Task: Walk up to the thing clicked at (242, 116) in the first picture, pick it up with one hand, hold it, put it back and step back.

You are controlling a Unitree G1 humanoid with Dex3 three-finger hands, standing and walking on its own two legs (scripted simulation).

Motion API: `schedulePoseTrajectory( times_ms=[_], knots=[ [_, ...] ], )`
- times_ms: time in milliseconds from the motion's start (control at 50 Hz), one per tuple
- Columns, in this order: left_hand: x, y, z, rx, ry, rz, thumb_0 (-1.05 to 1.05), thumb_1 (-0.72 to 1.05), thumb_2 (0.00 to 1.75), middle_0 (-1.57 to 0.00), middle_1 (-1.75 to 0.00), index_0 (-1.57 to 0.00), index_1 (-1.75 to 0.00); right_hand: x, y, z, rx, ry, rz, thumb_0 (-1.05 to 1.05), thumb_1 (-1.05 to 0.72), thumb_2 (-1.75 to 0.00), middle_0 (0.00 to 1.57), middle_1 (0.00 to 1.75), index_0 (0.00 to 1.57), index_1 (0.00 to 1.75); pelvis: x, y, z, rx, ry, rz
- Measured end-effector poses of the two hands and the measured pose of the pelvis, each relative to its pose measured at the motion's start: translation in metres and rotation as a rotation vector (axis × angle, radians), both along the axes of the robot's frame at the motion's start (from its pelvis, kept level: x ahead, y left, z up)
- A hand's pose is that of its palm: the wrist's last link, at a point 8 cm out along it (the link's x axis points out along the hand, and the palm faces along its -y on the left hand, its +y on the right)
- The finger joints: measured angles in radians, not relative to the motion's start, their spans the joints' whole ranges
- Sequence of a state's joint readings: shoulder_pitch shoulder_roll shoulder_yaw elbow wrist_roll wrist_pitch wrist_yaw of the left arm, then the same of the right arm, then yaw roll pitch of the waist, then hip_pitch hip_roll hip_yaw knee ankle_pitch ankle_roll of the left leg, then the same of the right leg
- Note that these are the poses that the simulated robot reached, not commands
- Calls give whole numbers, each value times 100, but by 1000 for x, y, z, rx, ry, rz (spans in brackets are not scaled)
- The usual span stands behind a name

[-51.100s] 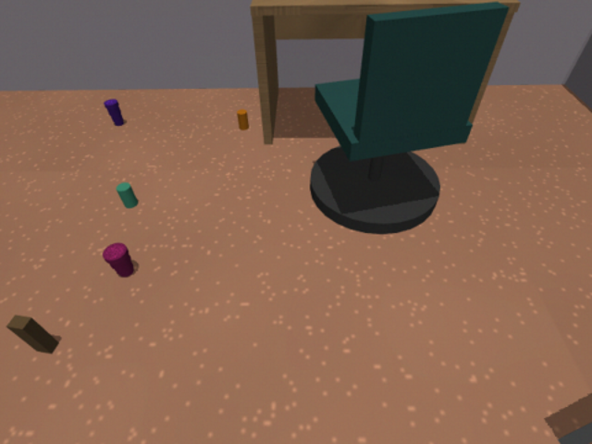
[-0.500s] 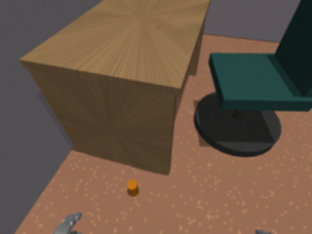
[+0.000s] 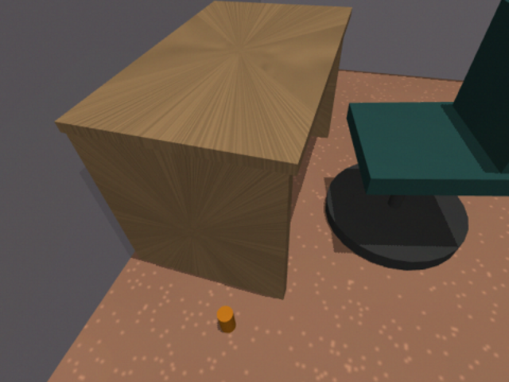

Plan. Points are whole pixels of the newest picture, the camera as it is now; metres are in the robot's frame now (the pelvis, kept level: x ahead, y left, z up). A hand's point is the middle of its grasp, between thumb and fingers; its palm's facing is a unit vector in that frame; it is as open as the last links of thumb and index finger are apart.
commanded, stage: stand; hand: left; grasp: from above
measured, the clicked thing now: (226, 319) +0.51 +0.19 -0.72
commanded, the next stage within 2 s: step back in 1.80 s
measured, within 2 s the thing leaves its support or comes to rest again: neither
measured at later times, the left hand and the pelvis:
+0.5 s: hand out of the picture +0.06 +0.24 -0.15, palm faces +0.02 -0.94 -0.34, open 7.4 cm; pelvis +0.00 -0.01 +0.01, yaw +0 degrees
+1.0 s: hand out of the picture +0.08 +0.24 -0.15, palm faces +0.03 -0.94 -0.34, open 7.4 cm; pelvis +0.01 -0.01 +0.01, yaw +0 degrees
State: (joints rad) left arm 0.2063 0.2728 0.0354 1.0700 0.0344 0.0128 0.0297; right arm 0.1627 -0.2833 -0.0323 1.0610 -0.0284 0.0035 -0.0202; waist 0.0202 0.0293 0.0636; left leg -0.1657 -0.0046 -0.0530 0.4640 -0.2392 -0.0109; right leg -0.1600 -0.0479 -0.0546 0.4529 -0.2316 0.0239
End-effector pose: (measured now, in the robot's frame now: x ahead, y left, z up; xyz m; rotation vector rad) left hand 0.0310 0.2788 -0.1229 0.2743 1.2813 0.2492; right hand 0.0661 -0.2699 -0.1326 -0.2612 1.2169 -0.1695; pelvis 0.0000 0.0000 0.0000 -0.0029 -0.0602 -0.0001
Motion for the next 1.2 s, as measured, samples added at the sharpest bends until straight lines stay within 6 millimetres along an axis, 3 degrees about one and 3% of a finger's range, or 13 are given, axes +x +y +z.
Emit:
schedulePoseTrajectory(
  times_ms=[500, 940, 1200],
  knots=[
    [22, 0, 7, 8, -9, -14, 0, 90, 90, -20, -30, -21, -30, -14, -25, 7, -33, 68, -15, 0, -91, -90, 21, 30, 20, 30, 1, -10, 6, -3, -2, 4],
    [41, 1, 9, 3, -20, -11, 0, 90, 90, -20, -30, -21, -30, 14, -23, 10, -33, 30, 10, 0, -91, -90, 21, 30, 20, 30, 13, -10, 7, 0, 8, 2],
    [44, 2, 10, 5, -19, -15, 0, 90, 90, -20, -30, -21, -30, 18, -28, 12, -40, 34, 14, 0, -91, -90, 21, 30, 20, 30, 16, -11, 8, 1, 15, 5]
  ],
)
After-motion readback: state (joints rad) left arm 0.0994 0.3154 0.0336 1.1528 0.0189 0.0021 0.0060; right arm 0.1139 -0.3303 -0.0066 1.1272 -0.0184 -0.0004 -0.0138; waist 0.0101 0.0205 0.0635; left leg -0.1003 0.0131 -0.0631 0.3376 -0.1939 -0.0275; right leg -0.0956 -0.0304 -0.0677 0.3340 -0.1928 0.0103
